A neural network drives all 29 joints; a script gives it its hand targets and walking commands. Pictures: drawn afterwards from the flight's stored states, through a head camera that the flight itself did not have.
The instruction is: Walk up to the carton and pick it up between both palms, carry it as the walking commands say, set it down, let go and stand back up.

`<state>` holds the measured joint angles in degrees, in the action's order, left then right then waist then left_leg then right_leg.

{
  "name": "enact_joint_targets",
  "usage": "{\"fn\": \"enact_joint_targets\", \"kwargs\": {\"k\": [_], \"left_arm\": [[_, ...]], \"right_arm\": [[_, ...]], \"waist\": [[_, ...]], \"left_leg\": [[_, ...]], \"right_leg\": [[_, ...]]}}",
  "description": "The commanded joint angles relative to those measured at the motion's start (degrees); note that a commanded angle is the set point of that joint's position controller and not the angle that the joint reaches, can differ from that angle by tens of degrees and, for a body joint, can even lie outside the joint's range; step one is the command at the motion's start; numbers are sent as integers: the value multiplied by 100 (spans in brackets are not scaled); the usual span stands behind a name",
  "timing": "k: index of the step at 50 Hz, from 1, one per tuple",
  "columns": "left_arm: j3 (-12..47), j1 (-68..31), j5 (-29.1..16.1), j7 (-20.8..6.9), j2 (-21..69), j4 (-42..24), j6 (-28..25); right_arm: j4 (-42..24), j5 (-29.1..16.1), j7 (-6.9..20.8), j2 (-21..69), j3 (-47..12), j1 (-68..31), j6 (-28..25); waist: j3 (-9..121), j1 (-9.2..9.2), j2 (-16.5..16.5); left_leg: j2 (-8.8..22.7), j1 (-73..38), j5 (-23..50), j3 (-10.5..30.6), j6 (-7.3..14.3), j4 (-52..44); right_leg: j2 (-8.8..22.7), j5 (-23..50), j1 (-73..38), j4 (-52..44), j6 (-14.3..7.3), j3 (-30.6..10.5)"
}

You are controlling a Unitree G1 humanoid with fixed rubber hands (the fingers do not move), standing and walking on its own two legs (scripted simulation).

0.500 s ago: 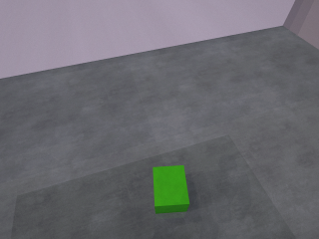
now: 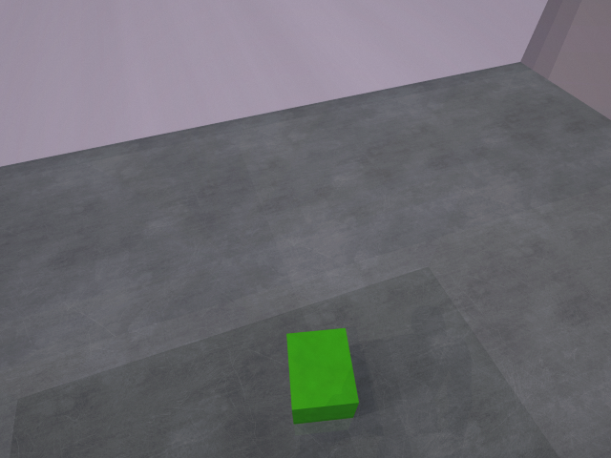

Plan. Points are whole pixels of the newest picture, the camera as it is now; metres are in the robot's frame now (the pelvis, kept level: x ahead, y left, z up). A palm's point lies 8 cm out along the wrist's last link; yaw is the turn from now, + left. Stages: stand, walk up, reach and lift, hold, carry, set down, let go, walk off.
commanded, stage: walk up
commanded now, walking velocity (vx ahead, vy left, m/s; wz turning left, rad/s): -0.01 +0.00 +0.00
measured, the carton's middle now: (319, 375) +0.43 -0.03 -0.70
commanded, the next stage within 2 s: stand in 0.50 s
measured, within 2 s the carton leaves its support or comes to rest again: neither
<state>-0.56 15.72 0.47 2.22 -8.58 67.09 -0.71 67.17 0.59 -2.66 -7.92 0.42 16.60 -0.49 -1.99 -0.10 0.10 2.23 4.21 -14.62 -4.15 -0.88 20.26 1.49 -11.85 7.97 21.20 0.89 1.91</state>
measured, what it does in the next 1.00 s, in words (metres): stands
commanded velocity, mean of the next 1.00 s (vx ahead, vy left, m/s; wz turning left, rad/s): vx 0.00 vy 0.00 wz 0.00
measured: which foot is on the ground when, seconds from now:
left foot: down 0.00-1.00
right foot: down 0.00-1.00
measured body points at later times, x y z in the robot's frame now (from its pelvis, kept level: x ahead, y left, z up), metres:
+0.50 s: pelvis +0.00 -0.02 +0.00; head +0.01 -0.03 +0.45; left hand -0.02 +0.20 -0.16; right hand -0.05 -0.24 -0.16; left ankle -0.04 +0.12 -0.75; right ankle +0.00 -0.13 -0.75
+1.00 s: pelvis -0.02 -0.02 -0.02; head +0.04 -0.03 +0.42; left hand +0.15 +0.19 -0.15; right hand +0.16 -0.24 -0.14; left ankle -0.04 +0.12 -0.75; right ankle -0.01 -0.13 -0.75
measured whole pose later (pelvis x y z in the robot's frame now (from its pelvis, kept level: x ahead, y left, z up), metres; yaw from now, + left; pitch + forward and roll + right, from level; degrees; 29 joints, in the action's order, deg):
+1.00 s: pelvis -0.02 -0.02 -0.02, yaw +0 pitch +12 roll +0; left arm 0.2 -1.4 -2.8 1.2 -9.3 33.4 39.7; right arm 33.2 -1.8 -1.3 -9.8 1.3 -3.0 39.7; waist 5.0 0.4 -0.3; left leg 2.3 29.4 -18.1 0.6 -1.2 35.4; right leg 0.2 -14.9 32.6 35.3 -1.4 2.2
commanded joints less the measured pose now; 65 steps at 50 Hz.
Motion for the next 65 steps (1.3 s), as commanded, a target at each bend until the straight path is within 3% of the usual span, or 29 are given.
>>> {"fn": "enact_joint_targets", "kwargs": {"k": [1, 35, 36, 37, 38, 40, 42, 43, 46, 48, 49, 53, 55, 60, 65], "left_arm": [[-58, 429, -1, 20, -415, 19, -29], [-161, 389, 20, 0, -611, -265, -134], [11, -1622, -721, -67, -1017, -2275, 163], [-36, -3577, -535, -47, -981, -3296, 584], [-52, -2871, -449, 21, -736, -2704, 1159], [262, -2477, -748, -30, -838, -3027, 2252], [186, -1936, -695, 19, -825, -2869, 3329], [94, -1608, -588, 61, -850, -2715, 3752], [101, -682, -482, -24, -480, -2913, 4366], [84, -744, -343, -110, -282, -3412, 4340], [0, -876, -228, -144, -234, -3686, 4239], [-393, -1594, 212, -150, -154, -4622, 3596], [-490, -1712, 314, -124, -156, -4822, 3331], [-364, -1506, 185, -93, -4, -4635, 3046], [-337, -1802, 131, -23, 195, -4727, 3100]], "right_arm": [[23, 2, -26, -439, 55, 422, -11], [-75, 75, -31, -527, 68, 741, -32], [-2085, -751, -12, -960, -21, -1269, 155], [-4075, -778, -91, -1211, -386, -3280, 555], [-3833, -870, -93, -1084, -536, -3530, 1086], [-3690, -806, -64, -1097, -308, -2751, 2223], [-3148, -665, -56, -865, -193, -1723, 3458], [-2759, -620, -30, -730, -102, -1098, 3890], [-2942, -482, 71, -605, 12, -510, 4405], [-3310, -212, 129, -555, 197, -617, 4317], [-3505, -68, 174, -456, 290, -720, 4202], [-4541, 221, 403, -258, 405, -1531, 3557], [-4838, 258, 473, -374, 483, -1789, 3255], [-4779, 174, 485, -374, 476, -1707, 2968], [-4594, 197, 577, -552, 575, -1911, 2971]], "waist": [[-206, -18, -31], [-248, 18, 1], [896, 238, 25], [903, 134, -138], [723, -226, 117], [1015, -163, 165], [746, -174, -64], [852, -127, 57], [1593, 145, 164], [1689, 321, 74], [1725, 318, 30], [1951, 4, -109], [2158, -79, -30], [2693, -146, 231], [2342, 10, 135]], "left_leg": [[550, 254, 1084, 362, 122, -369], [591, 366, 656, 237, -75, -294], [-290, 2603, -1146, 246, 553, 1082], [-107, 2701, -1399, 52, 501, 1367], [-98, 2724, -1531, 196, 450, 1243], [-75, 2414, -1330, -24, 471, 1190], [-57, 2598, -649, 169, 591, 1238], [-78, 2689, -208, 284, 557, 1292], [-239, 2279, 1545, 616, 551, 1271], [-317, 2236, 1824, 677, 532, 1199], [-344, 2287, 1815, 669, 507, 1184], [-363, 2634, 1592, 515, 420, 1406], [-353, 2940, 1546, 465, 302, 1735], [-452, 3499, 1335, 330, 123, 2311], [-508, 3632, 195, 343, 53, 2373]], "right_leg": [[447, 1296, 31, -233, -123, -279], [451, 711, 359, -323, -215, -505], [67, -1154, 1654, 806, -232, -239], [261, -1399, 2052, 1025, -348, -216], [199, -1793, 1849, 1021, -364, 85], [37, -1769, 1849, 962, -447, 215], [-4, -889, 1915, 1054, -508, -79], [-29, -227, 1997, 1130, -482, -267], [-252, 2043, 1231, 1193, -445, -573], [-311, 2422, 1055, 1110, -443, -550], [-309, 2435, 970, 1108, -412, -555], [-239, 2260, 909, 1447, -297, -593], [-229, 2176, 1234, 1832, -225, -521], [-288, 2059, 1661, 2470, -156, -279], [-326, 724, 2310, 2512, -200, -129]]}}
